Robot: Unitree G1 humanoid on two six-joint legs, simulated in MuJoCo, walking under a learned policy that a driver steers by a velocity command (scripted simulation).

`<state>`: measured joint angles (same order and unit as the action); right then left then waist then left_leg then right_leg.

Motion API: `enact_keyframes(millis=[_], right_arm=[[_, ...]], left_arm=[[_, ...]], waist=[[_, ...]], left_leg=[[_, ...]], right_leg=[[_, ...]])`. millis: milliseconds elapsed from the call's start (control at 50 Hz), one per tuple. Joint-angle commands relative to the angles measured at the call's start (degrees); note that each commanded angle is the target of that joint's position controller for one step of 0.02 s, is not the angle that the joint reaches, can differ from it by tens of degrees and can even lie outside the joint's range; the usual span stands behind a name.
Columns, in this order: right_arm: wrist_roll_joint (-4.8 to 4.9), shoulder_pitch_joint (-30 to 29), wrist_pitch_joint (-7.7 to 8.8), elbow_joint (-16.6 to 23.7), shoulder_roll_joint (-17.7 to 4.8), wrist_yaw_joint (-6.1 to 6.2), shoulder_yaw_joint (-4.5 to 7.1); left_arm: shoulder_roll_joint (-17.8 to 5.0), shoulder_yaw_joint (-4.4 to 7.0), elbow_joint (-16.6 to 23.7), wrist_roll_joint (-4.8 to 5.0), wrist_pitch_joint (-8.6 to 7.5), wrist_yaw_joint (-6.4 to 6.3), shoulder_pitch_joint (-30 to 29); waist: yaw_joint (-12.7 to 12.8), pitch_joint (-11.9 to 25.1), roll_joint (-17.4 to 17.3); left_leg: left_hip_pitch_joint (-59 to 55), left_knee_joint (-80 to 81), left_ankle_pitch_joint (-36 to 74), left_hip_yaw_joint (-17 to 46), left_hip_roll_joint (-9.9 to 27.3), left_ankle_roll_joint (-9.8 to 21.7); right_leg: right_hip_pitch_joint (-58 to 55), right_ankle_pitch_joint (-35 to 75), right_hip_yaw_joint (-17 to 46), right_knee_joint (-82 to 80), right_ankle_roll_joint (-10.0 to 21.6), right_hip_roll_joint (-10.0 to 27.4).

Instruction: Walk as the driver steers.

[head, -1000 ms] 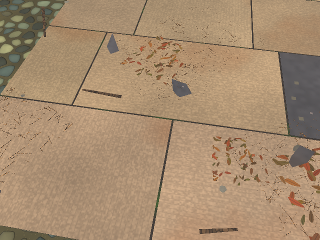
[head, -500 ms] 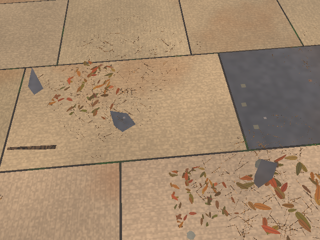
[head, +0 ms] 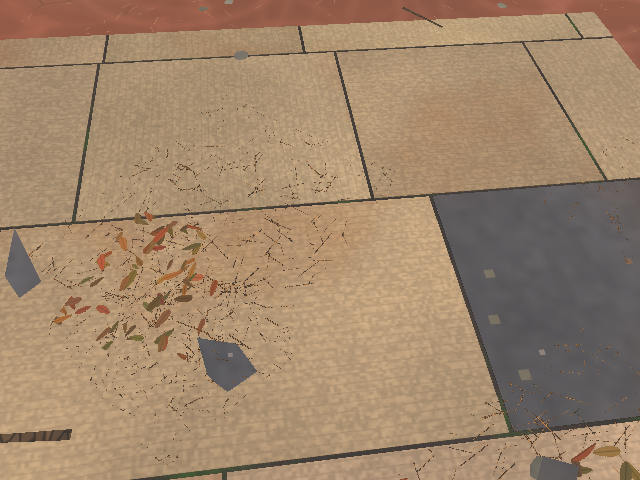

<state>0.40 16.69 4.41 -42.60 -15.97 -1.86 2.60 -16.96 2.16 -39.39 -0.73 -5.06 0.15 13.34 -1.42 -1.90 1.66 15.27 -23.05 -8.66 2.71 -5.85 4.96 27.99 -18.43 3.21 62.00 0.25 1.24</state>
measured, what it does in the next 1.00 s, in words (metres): walks ahead, turning left: right foot, then left foot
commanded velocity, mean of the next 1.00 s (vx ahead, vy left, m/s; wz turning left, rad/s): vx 0.48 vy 0.00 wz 0.33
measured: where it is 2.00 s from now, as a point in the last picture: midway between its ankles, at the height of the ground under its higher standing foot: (244, 418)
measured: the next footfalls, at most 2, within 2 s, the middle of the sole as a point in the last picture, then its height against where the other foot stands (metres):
right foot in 0.32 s outside the picture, level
left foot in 0.80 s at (205, 460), level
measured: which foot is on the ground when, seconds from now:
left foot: down 0.00-0.32, up 0.34-0.78, down 0.80-1.00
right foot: up 0.00-0.30, down 0.32-0.82, up 0.84-1.00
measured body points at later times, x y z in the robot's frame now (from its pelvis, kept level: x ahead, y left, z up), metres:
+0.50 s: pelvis +0.27 -0.02 +0.00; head +0.29 -0.03 +0.45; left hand +0.32 +0.27 -0.09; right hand +0.46 -0.27 -0.11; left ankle +0.21 +0.10 -0.66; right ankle +0.32 -0.12 -0.74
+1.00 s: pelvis +0.49 +0.12 +0.00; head +0.52 +0.14 +0.45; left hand +0.49 +0.42 -0.12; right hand +0.68 -0.10 -0.10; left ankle +0.48 +0.22 -0.74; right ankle +0.55 -0.03 -0.67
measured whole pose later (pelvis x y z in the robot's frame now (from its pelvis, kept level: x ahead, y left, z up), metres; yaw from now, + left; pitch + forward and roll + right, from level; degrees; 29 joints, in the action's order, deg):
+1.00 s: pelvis +0.49 +0.12 +0.00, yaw +21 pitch +1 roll +0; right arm -0.4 14.1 3.4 -42.3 -15.5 -1.5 2.5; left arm -18.5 3.0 -46.2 0.0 -3.4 -0.3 12.2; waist -0.8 -2.9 2.0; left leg 15.0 -22.6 -8.9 -1.9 -1.3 3.0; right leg 30.7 -20.8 1.1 59.5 -2.3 4.5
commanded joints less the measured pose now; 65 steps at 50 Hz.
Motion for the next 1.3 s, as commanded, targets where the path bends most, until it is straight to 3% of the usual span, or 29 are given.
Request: enact_keyframes(millis=[20, 120, 200, 260, 300, 320, 340, 360, 380, 400, 440, 560, 720, 760, 780, 800, 820, 840, 860, 920, 980, 1040, 1140, 1200, 1220, 1240, 1260, 1280, 1300], right_arm=[[0.32, -0.7, 0.57, 3.9, -8.2, 1.08, 2.05], [1.07, 3.3, -0.58, 1.9, -10.1, 2.63, 2.75], [1.47, 6.9, -1.71, 0.6, -9.7, 3.12, 2.73], [1.35, 5.9, -2.38, 0.7, -9.9, 3.41, 3.06], [1.03, 3.8, -2.47, 1.7, -8.0, 3.14, 2.53], [0.08, 3.3, -2.18, 3.1, -5.1, 2.84, 1.42], [1.34, 11.5, -1.7, 4.3, -1.3, 2.78, 0.17], [1.91, 11.5, -1.63, 3.2, -6.9, 2.93, 1.05], [1.74, 5.7, -1.88, 3.6, -9.9, 2.88, 2.02], [1.19, 2.6, -2.12, 4.3, -9.6, 2.93, 2.15], [0.84, 0.4, -2.32, 5.4, -7.8, 2.35, 2.37], [0.42, -3.9, -2.59, 7.8, -2.9, 1.44, 0.75], [0.59, -17.1, -0.66, 11.6, -3.9, -0.52, 0.11], [0.39, -13.4, -0.29, 10.9, -6.0, -0.46, 1.13], [0.13, -6.2, -0.25, 8.7, -8.2, -0.08, 2.43], [-0.33, 2.9, -0.46, 6.6, -11.6, 0.68, 3.92], [-1.76, 9.0, -1.01, 6.1, -17.5, 1.59, 5.1], [-1.47, 10.0, -1.17, 6.1, -14.5, 1.56, 4.27], [-1.0, 6.5, -0.95, 5.6, -11.4, 1.25, 3.0], [-0.67, -4.4, -0.35, 5.6, -6.1, 0.25, 1.33], [-0.75, -6.8, 0.33, 4.5, -7.0, 0.36, 1.85], [-0.41, -6.7, -0.45, 3.4, -9.9, 1.55, 2.96], [0.63, -3.2, -2.52, 1.2, -11.6, 2.7, 3.67], [1.18, -5.0, -3.5, 1.6, -10.7, 3.39, 3.45], [0.98, -4.1, -3.64, 1.6, -8.7, 3.5, 2.89], [-0.3, -2.4, -3.61, 2.5, -4.9, 3.49, 1.74], [-0.19, 4.9, -3.65, 2.4, -3.0, 3.65, 1.25], [0.25, 5.0, -4.15, 1.7, -8.4, 3.86, 2.58], [0.9, 2.3, -5.07, 1.6, -11.3, 4.18, 3.83]], left_arm=[[-4.9, 1.49, 4.7, -0.58, -0.74, -0.37, -0.8], [-2.4, 0.47, 6.8, -0.02, -1.0, -0.23, -11.1], [-3.3, 0.81, 7.9, 0.84, -1.88, 0.69, -16.5], [-5.2, 1.81, 7.6, 1.19, -2.51, 0.9, -15.1], [-7.7, 3.24, 5.4, 0.75, -2.91, 0.26, -5.9], [-10.7, 4.16, 4.7, -0.06, -2.86, -0.33, 3.0], [-14.2, 5.1, 2.7, -0.3, -1.89, -0.2, 7.6], [-9.4, 4.26, 2.9, 0.97, -1.5, 0.13, 7.0], [-6.1, 3.38, 3.3, 1.01, -1.26, -0.04, 4.6], [-5.3, 2.96, 3.3, 0.57, -1.0, -0.03, 2.0], [-3.6, 2.31, 2.3, -0.02, -0.96, -0.01, -0.4], [-6.5, 3.3, -1.6, 0.58, -1.84, 0.51, 0.7], [-10.4, 3.75, -7.0, 2.87, 0.1, 0.62, 7.0], [-11.6, 3.81, -7.8, 3.06, 0.93, 0.41, 6.8], [-11.1, 3.45, -8.0, 3.04, 1.16, 0.28, 6.5], [-8.9, 2.4, -7.4, 2.19, 0.89, 0.2, 6.5], [-2.2, 0.26, -5.2, 1.0, 0.12, 0.47, 10.7], [-4.0, 0.49, -6.2, 2.01, -0.66, 0.43, 11.6], [-8.6, 2.04, -5.3, 3.33, -0.77, 0.46, 7.4], [-7.0, 2.23, -5.0, 0.84, 0.27, -0.46, 4.6], [-3.3, 1.34, -5.5, 0.35, 1.94, -0.7, 6.2], [-2.5, 0.68, -3.6, -0.17, 2.2, -0.98, 0.5], [-4.9, 1.1, -1.4, 0.45, 2.67, -0.52, -6.7], [-6.8, 2.18, -1.9, 0.22, 2.16, -0.33, -4.6], [-8.0, 2.64, -2.2, -0.29, 1.86, -0.58, -3.5], [-11.5, 3.35, -1.5, -1.2, 1.95, -1.26, -1.7], [-12.9, 3.71, -1.0, -1.69, 3.04, -1.49, -2.1], [-10.1, 3.25, -0.6, -0.94, 3.5, -1.32, -2.1], [-7.4, 2.46, -0.2, -0.81, 3.47, -1.23, -4.1]], waist=[[1.4, 3.2, -6.1], [-2.0, 1.8, -6.2], [-3.5, 1.7, -6.7], [-1.6, 1.7, -8.5], [3.5, 6.7, -8.2], [7.4, 14.9, -3.1], [4.2, 21.8, 14.6], [4.8, 17.9, 11.6], [6.1, 10.0, 5.8], [5.2, 5.5, 2.1], [3.1, 1.3, 3.4], [2.4, 0.3, 2.2], [5.2, -1.9, 2.3], [1.7, 0.3, 3.1], [-2.3, 4.6, 2.4], [-6.5, 11.3, 1.1], [-6.0, 20.7, -11.9], [-6.5, 26.1, -14.7], [-5.9, 16.2, -11.1], [1.3, 5.4, -8.0], [4.2, 5.6, -6.9], [3.4, 5.2, -7.2], [1.1, 5.6, -7.8], [3.4, 6.0, -7.9], [3.5, 6.6, -6.3], [2.8, 10.8, 2.8], [0.1, 13.8, 14.6], [1.7, 14.4, 11.7], [1.7, 11.1, 7.9]], left_leg=[[-7.7, 11.0, 10.5, 18.4, 14.4, 10.8], [-3.3, 9.9, 10.8, 14.3, 11.0, 7.7], [-5.9, 6.4, 7.7, 18.4, 11.9, 6.5], [-9.3, 2.3, 8.2, 22.9, 13.3, 5.3], [-6.4, -7.0, 13.3, 20.9, 10.0, 2.8], [0.6, -21.8, 6.4, 16.5, 6.8, 0.9], [20.0, -38.5, -22.7, 8.7, -1.0, -2.6], [27.5, -46.7, -24.7, 8.6, 4.0, -3.4], [29.3, -49.1, -19.2, 7.9, 5.9, -4.0], [28.1, -48.7, -15.0, 6.0, 7.7, -4.6], [25.4, -45.4, -10.6, 5.2, 10.5, -5.1], [24.3, -32.1, -2.8, 3.3, 12.0, -6.1], [16.9, -10.1, 4.2, -1.9, 9.3, -3.1], [9.1, -6.2, 1.8, -3.3, 7.2, -1.6], [-2.1, -3.9, 3.5, -4.5, 5.6, -0.2], [-17.7, -6.0, 5.4, -0.6, 9.9, 1.8], [-39.1, -4.8, 0.2, 22.6, 26.6, 9.0], [-38.0, 2.6, -5.3, 37.1, 31.0, 12.3], [-30.6, 3.6, -1.4, 29.5, 28.3, 10.5], [-10.9, 5.4, 26.7, 11.1, 20.2, 8.1], [-3.3, 7.9, 37.8, 6.1, 18.4, 9.5], [-1.5, 7.4, 37.5, 3.3, 16.6, 8.8], [-3.1, 4.5, 25.0, 8.1, 17.1, 7.0], [-2.5, -1.3, 13.4, 12.0, 15.2, 3.9], [-0.7, -5.4, 8.1, 11.5, 11.9, 1.6], [4.9, -17.1, -6.7, 7.4, 6.6, -1.5], [16.2, -29.0, -32.7, 2.2, 0.4, -4.8], [18.9, -38.5, -31.0, 3.6, 3.1, -6.5], [20.5, -43.3, -26.7, 3.8, 4.8, -7.0]], right_leg=[[8.7, 2.6, 1.0, -6.7, -2.3, 2.4], [4.0, 18.6, 0.4, -25.2, -4.5, -0.5], [0.3, 21.1, 1.4, -32.6, -3.7, -2.8], [-3.7, 15.8, 2.4, -36.0, -1.6, -2.8], [-18.7, 16.3, 2.2, -39.2, 1.9, -0.6], [-33.6, 13.4, 10.5, -37.2, 5.9, 8.7], [-50.9, 4.0, 34.3, -40.2, 15.2, 21.3], [-48.2, -7.4, 40.7, -43.1, 14.9, 23.0], [-41.1, -6.7, 32.3, -44.4, 12.5, 20.2], [-34.3, 0.0, 25.0, -45.6, 11.0, 17.6], [-25.8, 8.9, 15.7, -48.6, 9.9, 13.7], [-21.7, 19.9, 4.3, -53.8, 12.3, 12.6], [-26.6, 25.1, -0.1, -51.5, 9.8, 13.8], [-27.7, 34.1, 0.0, -45.7, 8.3, 13.7], [-25.4, 40.2, -1.9, -37.4, 6.8, 11.3], [-17.0, 33.8, -3.6, -25.0, 4.5, 8.4], [4.6, 6.1, -6.6, -2.4, 0.1, 0.3], [10.5, -15.5, 2.3, 8.0, -0.2, -2.1], [14.6, -13.5, 3.8, 11.4, -0.1, 0.0], [8.0, -5.2, -0.4, 4.0, -1.3, 5.2], [0.4, -0.6, -1.6, -3.0, -3.4, 4.1], [-1.6, 6.9, -1.7, -14.6, -3.8, 2.3], [-4.6, 12.6, 0.5, -26.0, -3.3, -0.3], [-11.3, 16.1, 0.3, -35.0, -1.2, -1.0], [-16.1, 22.1, 0.9, -39.0, 0.3, 1.3], [-24.9, 38.1, 10.0, -39.0, 4.2, 12.5], [-32.2, 45.9, 21.5, -38.9, 13.4, 23.8], [-30.2, 35.4, 24.8, -41.9, 16.2, 24.0], [-27.1, 27.4, 19.7, -42.6, 14.5, 20.6]])
Velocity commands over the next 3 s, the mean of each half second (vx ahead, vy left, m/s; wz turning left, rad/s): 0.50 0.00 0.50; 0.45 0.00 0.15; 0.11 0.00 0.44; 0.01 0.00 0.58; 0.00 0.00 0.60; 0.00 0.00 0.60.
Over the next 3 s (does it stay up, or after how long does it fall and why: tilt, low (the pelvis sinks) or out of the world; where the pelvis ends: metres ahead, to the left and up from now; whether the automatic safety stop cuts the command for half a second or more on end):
stays up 0.54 0.18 0.00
